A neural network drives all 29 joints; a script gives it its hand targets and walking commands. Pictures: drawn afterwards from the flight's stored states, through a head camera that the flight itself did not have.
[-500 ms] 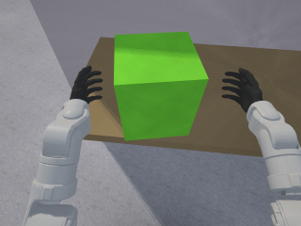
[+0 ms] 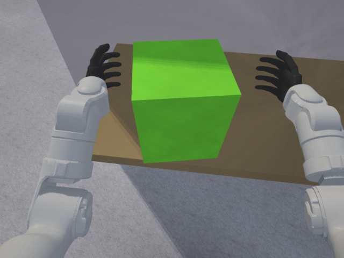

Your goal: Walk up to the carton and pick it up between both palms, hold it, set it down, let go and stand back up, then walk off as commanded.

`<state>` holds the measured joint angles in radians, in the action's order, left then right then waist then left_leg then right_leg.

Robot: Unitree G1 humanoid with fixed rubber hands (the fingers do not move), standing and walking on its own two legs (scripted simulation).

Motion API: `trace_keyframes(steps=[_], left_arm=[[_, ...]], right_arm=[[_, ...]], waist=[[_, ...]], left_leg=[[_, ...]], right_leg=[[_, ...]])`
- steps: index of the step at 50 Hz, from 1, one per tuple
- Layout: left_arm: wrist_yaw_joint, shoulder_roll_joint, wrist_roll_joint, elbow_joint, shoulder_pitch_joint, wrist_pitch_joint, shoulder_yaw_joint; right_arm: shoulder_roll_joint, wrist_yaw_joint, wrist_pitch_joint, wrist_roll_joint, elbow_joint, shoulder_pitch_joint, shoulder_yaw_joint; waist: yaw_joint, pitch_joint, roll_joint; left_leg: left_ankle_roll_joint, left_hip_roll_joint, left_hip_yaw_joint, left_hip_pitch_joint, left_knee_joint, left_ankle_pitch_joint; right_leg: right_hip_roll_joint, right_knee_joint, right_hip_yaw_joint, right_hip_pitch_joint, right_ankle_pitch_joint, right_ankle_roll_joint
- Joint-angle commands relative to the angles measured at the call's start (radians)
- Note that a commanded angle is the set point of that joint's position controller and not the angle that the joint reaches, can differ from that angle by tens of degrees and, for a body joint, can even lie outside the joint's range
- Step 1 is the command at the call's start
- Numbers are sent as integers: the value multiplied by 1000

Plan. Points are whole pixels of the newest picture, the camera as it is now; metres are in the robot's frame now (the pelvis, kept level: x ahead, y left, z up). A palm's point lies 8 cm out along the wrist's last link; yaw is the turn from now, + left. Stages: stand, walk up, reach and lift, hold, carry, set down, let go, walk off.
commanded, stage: reach and lift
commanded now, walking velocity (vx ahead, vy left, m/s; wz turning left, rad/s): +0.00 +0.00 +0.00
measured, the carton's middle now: (178, 104) +0.47 +0.04 +0.07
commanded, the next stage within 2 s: none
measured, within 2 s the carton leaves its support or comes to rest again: neither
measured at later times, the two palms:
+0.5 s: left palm (93, 73) +0.43 +0.23 +0.18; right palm (281, 76) +0.48 -0.18 +0.18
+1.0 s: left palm (114, 105) +0.42 +0.20 +0.09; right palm (254, 101) +0.47 -0.14 +0.10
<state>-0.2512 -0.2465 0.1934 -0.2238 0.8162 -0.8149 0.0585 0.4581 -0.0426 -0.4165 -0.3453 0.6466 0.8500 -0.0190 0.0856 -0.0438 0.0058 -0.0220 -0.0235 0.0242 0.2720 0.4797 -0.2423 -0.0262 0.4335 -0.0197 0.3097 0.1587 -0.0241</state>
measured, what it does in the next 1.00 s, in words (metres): stands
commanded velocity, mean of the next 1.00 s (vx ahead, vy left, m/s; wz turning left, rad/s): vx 0.00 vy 0.00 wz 0.00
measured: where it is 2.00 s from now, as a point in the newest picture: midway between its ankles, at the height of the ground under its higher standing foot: outside the picture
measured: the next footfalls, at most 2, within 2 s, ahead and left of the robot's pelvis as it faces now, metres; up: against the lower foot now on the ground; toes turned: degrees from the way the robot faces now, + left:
none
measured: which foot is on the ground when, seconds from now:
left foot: down 0.00-1.00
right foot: down 0.00-1.00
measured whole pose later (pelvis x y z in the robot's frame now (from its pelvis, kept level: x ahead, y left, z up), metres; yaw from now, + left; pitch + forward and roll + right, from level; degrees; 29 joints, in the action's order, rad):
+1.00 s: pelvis +0.01 +0.00 +0.00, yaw +0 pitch +6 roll -1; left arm -0.23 -0.12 0.15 -0.92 0.86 -0.13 0.06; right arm 0.31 -0.04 -0.04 -0.35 1.16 0.95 0.00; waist 0.12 0.00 0.00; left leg -0.02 -0.03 0.02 0.33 0.48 -0.25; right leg -0.03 0.42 -0.02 0.36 0.16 -0.02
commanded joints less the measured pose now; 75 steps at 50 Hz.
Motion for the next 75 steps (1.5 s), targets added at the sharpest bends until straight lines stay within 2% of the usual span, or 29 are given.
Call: trace_keyframes(steps=[1, 7, 8, 11, 15, 17, 19, 22, 23, 24, 28, 29, 31, 37, 39, 41, 43, 46, 51, 55, 59, 60, 63, 67, 71, 75], left_arm=[[-11, -190, 8, 68, 621, 90, 128], [-7, -212, 17, -39, 711, 129, 118], [-7, -215, 20, -45, 737, 137, 110], [-6, -212, 36, -116, 774, 158, 83], [3, -169, 38, -224, 745, 199, 43], [12, -158, 23, -258, 709, 226, 51], [24, -140, 11, -308, 678, 255, 42], [29, -108, -2, -257, 653, 304, 31], [33, -112, 4, -258, 658, 320, 27], [39, -102, 0, -301, 643, 333, 24], [50, -88, -28, -342, 603, 399, 34], [52, -70, -38, -354, 589, 416, 26], [55, -58, -53, -394, 561, 457, 32], [47, -14, -72, -446, 545, 588, 18], [43, -13, -69, -487, 554, 635, 12], [38, 9, -70, -521, 543, 678, -2], [26, 12, -57, -493, 589, 725, -15], [12, 13, -52, -529, 605, 755, -19], [5, 43, -60, -503, 567, 767, -17], [7, 57, -77, -450, 540, 764, 4], [10, 69, -104, -395, 522, 767, 32], [12, 68, -109, -388, 506, 769, 47], [21, 88, -121, -406, 494, 774, 64], [29, 144, -135, -428, 515, 793, 69], [27, 167, -145, -463, 548, 811, 82], [17, 202, -160, -474, 553, 811, 76]], right_arm=[[266, -7, 79, -117, -104, 705, -48], [255, -5, 86, -119, -18, 781, -19], [260, -4, 86, -114, 6, 795, -28], [261, -6, 96, -103, 38, 837, -36], [240, -15, 114, -81, 154, 807, -37], [219, -19, 130, -78, 179, 771, -16], [206, -23, 147, -68, 213, 744, -14], [193, -23, 191, -59, 190, 723, -25], [188, -26, 202, -63, 174, 729, -19], [178, -27, 210, -58, 201, 715, -18], [130, -30, 243, -31, 233, 674, -5], [125, -31, 253, -21, 262, 650, -13], [105, -34, 278, -7, 294, 628, -12], [72, -28, 369, 46, 322, 610, -28], [50, -23, 392, 72, 338, 611, -30], [34, -21, 417, 86, 358, 596, -27], [33, -14, 450, 99, 308, 644, -27], [30, 4, 463, 117, 329, 653, -32], [39, 28, 484, 126, 319, 642, -38], [42, 38, 499, 110, 299, 630, -25], [36, 45, 511, 95, 291, 610, -16], [30, 48, 513, 89, 272, 605, -5], [-12, 54, 509, 80, 281, 602, 10], [-81, 57, 505, 99, 299, 619, 2], [-115, 62, 504, 125, 284, 656, -23], [-121, 76, 499, 170, 305, 664, -68]], waist=[[40, 830, -40], [48, 861, -35], [35, 863, -45], [34, 889, -46], [23, 846, -51], [37, 845, -40], [37, 801, -38], [29, 855, -56], [36, 865, -45], [29, 852, -44], [43, 815, -21], [31, 807, -37], [43, 773, -29], [39, 760, -28], [44, 744, -9], [42, 736, -16], [49, 809, -16], [43, 856, -18], [34, 963, -36], [46, 1002, -43], [49, 1029, -50], [61, 1027, -43], [63, 990, -18], [57, 953, -3], [60, 939, -1], [39, 930, -20]], left_leg=[[-40, 3, -27, 16, -95, 312], [-41, 7, -28, 36, -85, 343], [-44, 8, -26, 33, -84, 341], [-49, 6, -21, 40, -76, 353], [-59, 3, -14, 12, -70, 376], [-57, 8, -17, 2, -62, 401], [-60, 11, -16, 4, -64, 404], [-72, 10, -9, -48, -47, 480], [-72, 11, -11, -52, -39, 489], [-71, 11, -9, -53, -38, 487], [-60, 17, -17, -25, -54, 435], [-63, 15, -13, -30, -56, 434], [-61, 13, -17, -18, -63, 413], [-65, 12, -24, 21, -58, 373], [-58, 12, -33, 71, -54, 311], [-61, 8, -33, 89, -51, 293], [-66, 7, -38, 90, -38, 299], [-70, 8, -40, 86, -28, 311], [-89, 6, -34, 0, 5, 466], [-103, 2, -33, -74, 36, 602], [-109, 7, -35, -91, 51, 676], [-106, 8, -38, -91, 50, 690], [-91, 13, -45, -45, 37, 654], [-76, 17, -45, 14, 16, 571], [-68, 16, -43, 45, 1, 518], [-78, 14, -39, 21, 2, 507]], right_leg=[[-20, -26, 46, -327, -284, 13], [-15, -20, 43, -349, -351, 22], [-15, -22, 42, -342, -350, 21], [-18, -23, 34, -315, -348, 18], [-24, -34, 18, -275, -331, 10], [-25, -37, 20, -286, -362, 11], [-26, -39, 15, -281, -354, 11], [-34, -36, 6, -276, -391, 6], [-34, -39, 6, -264, -390, 7], [-34, -43, 6, -250, -382, 8], [-31, -48, 8, -271, -359, 10], [-31, -48, 5, -255, -349, 10], [-31, -51, 7, -238, -318, 9], [-32, -42, 1, -179, -262, 6], [-27, -33, 7, -167, -232, 5], [-25, -19, 7, -153, -217, 2], [-26, -6, 2, -129, -224, 2], [-28, -3, 6, -104, -237, -3], [-39, -8, -4, -85, -329, -9], [-52, -11, -7, -79, -393, -7], [-52, -4, -4, -114, -454, -1], [-52, -4, 2, -133, -473, -1], [-43, 1, 10, -185, -506, 11], [-32, 8, 12, -210, -480, 19], [-26, 5, 11, -193, -423, 18], [-33, -4, 0, -153, -370, 8]])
